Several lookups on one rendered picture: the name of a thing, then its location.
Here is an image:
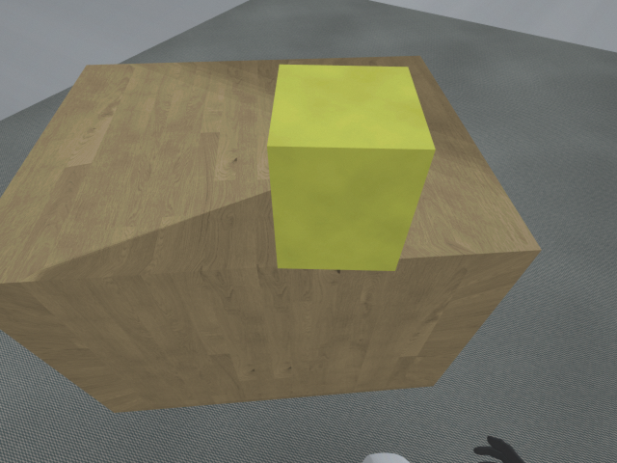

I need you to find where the carton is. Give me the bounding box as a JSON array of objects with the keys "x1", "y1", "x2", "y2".
[{"x1": 267, "y1": 65, "x2": 436, "y2": 271}]

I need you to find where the pedestal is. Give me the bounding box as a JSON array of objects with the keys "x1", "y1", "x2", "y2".
[{"x1": 0, "y1": 56, "x2": 542, "y2": 413}]

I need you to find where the right robot hand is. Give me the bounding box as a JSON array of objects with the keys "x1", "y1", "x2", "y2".
[{"x1": 473, "y1": 436, "x2": 524, "y2": 463}]

